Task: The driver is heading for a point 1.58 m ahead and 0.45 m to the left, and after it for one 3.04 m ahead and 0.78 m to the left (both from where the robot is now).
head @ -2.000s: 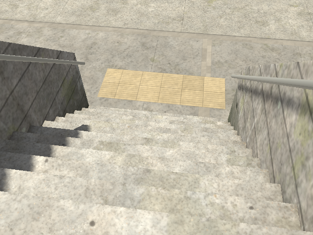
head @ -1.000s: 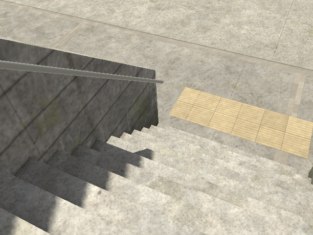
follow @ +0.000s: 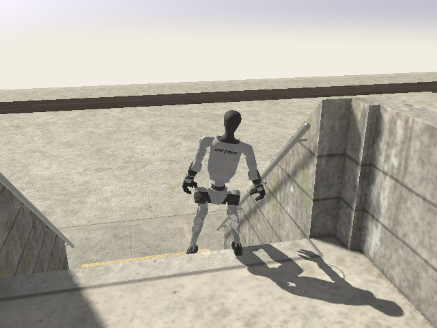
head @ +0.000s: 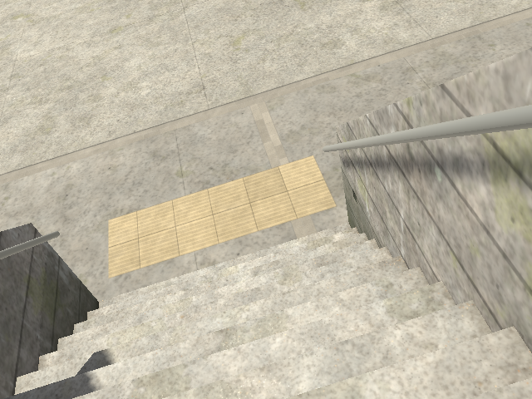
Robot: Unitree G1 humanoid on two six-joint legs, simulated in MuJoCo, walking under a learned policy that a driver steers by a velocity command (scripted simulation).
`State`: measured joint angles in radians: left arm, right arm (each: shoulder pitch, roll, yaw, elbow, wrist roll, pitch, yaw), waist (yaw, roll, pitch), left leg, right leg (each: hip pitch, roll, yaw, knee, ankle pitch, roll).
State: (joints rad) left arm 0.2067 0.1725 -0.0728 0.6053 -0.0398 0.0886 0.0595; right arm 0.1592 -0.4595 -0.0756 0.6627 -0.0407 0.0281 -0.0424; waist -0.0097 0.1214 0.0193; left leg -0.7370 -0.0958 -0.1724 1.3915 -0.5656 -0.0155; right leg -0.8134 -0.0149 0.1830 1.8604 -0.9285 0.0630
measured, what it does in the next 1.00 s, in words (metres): walks ahead, turning left: left foot 0.05 m lower, then left foot 0.21 m lower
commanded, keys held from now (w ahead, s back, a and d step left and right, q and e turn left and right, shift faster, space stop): no key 0.04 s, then q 0.70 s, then no key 0.26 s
